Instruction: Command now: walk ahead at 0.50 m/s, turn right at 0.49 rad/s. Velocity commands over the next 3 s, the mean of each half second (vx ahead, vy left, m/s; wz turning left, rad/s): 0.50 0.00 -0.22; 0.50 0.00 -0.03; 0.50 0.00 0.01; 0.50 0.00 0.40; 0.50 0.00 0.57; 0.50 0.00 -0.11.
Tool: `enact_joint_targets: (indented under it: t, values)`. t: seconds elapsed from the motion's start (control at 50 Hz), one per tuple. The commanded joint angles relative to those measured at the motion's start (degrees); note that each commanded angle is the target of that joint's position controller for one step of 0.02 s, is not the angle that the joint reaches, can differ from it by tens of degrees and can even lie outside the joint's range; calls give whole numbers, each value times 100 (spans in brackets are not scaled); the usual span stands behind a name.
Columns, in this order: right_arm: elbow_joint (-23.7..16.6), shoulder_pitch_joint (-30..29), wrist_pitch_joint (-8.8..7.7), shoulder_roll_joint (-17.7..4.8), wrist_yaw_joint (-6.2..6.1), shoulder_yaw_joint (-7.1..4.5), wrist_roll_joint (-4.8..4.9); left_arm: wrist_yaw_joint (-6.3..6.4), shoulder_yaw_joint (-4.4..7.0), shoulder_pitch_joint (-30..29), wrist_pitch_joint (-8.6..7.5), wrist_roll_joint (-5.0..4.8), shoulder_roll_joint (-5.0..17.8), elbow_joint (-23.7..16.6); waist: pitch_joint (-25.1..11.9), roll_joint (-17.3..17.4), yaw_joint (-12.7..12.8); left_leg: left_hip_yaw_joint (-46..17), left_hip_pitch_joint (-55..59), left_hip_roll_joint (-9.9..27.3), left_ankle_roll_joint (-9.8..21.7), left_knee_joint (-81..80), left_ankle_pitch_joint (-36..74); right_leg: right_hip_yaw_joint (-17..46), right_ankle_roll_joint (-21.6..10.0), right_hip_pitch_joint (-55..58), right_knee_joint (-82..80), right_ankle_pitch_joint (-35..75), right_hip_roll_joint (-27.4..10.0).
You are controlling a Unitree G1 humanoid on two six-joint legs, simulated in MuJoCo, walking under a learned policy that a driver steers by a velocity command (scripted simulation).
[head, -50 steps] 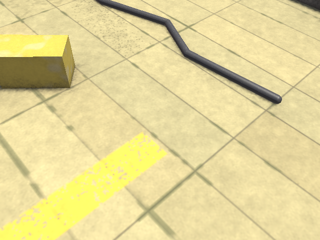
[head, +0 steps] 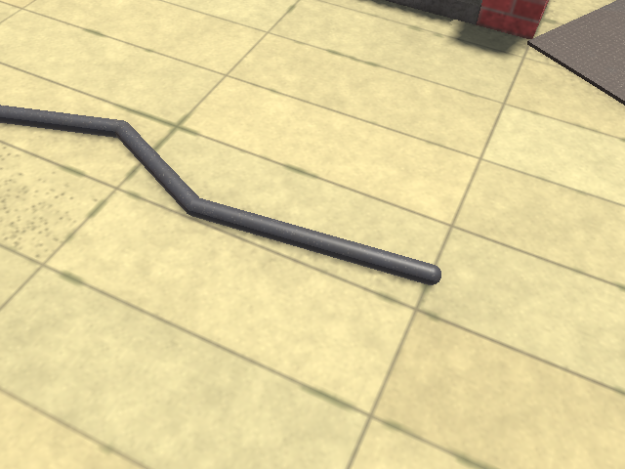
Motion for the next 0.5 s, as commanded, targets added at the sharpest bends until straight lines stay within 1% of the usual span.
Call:
enact_joint_targets:
  t: [0.02,0.06,0.1,0.14,0.2,0.24,0.28,0.32,0.34,0.36,0.38,0.4,0.42,0.44,0.46,0.48,0.5]
  values:
    - [-22,678,-152,-537,16,-138,65,-133,13,197,85,98,185,-342,-258,893,-199,-1596,1089,1538,628,-1607,688,136,91,-1143,188,346,-499]
    - [121,886,-263,-540,72,-150,119,-167,-16,-21,122,98,127,-413,-244,799,-182,-1268,1162,1517,738,-1709,1251,192,123,-1353,47,532,-484]
    - [237,1033,-294,-571,93,-160,115,-195,-53,-385,117,107,90,-516,-143,726,-218,-993,1264,1490,794,-1881,1308,221,173,-1678,-291,882,-505]
    - [356,1165,-276,-568,111,-156,111,-220,-101,-833,96,97,57,-652,-13,698,-275,-686,1305,1383,784,-1988,1387,130,233,-1826,-891,1258,-522]
    - [501,1322,-243,-625,129,-162,141,-278,-225,-1506,47,83,-76,-842,82,712,-389,-266,1198,1226,707,-2033,1561,-292,271,-1425,-2028,1795,-572]
    - [632,1548,-217,-720,120,-180,146,-292,-279,-1872,22,77,-88,-941,136,725,-488,-200,1285,1282,696,-1999,1681,-567,226,-1156,-2530,1816,-591]
    - [772,1770,-172,-800,110,-195,137,-260,-288,-2069,2,74,-20,-1009,189,745,-537,-244,1579,1428,691,-1863,1905,-677,121,-1022,-2857,1600,-574]
    - [882,1851,-103,-880,89,-209,125,-210,-275,-2045,-31,95,53,-1009,172,771,-483,-244,1885,1536,667,-1523,2536,-780,-39,-770,-3138,1178,-457]
    - [927,1846,-71,-915,79,-211,132,-176,-251,-1792,-62,116,87,-923,36,780,-348,-164,1971,1512,623,-1093,3281,-854,-137,-348,-3337,1009,-305]
    - [974,1832,-31,-903,70,-197,167,-133,-206,-1132,-121,156,133,-689,-302,636,-28,44,1885,1348,528,-248,3802,-928,-261,535,-3771,1176,-133]
    - [938,1842,-23,-769,63,-143,186,-69,-102,-198,-183,236,375,-354,-896,414,305,223,1250,1111,407,861,3253,-615,-434,1902,-3809,1160,-355]
    - [606,1849,-44,-340,93,-16,259,21,41,704,-209,342,948,-247,-1735,-542,572,494,-292,666,197,2805,954,1408,-877,3543,-4002,507,-2020]
    - [571,2117,-25,-327,98,-57,236,58,128,742,-137,137,1239,-197,-1983,-1202,368,110,-1632,-119,123,4109,-2194,3468,-1387,3937,-4771,780,-2901]
    - [562,1553,29,-749,69,-186,124,59,70,295,-107,-35,931,-205,-1138,-363,254,-429,-2089,271,195,4320,-1768,2714,-1191,3319,-4769,733,-2517]
    - [488,1318,-9,-619,116,-160,151,42,-27,-138,-132,-52,596,-238,-538,-280,50,-454,-2026,440,217,4078,-1267,1974,-1019,2534,-4945,1092,-2234]
    - [542,1298,-3,-507,137,-144,166,17,-92,-413,-165,-42,350,-242,-280,-183,-149,-437,-1740,588,195,3743,-973,1448,-810,1980,-5174,1402,-1931]
    - [617,1396,63,-459,153,-144,91,24,-129,-520,-201,-70,227,-208,-114,-255,-312,-410,-1464,662,130,3527,-842,1073,-677,1573,-5332,1651,-1711]
Next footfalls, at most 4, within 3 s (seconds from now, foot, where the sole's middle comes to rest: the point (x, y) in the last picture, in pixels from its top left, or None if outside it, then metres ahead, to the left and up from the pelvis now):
0.38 right None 0.32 -0.13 -0.77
0.92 left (318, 390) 0.65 0.02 -0.77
1.32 right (422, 324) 0.84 -0.22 -0.77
1.70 left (318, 263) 0.98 0.04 -0.74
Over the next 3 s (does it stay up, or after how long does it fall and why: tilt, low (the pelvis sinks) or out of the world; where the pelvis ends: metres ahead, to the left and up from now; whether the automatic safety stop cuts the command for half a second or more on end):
stays up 1.51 0.14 0.00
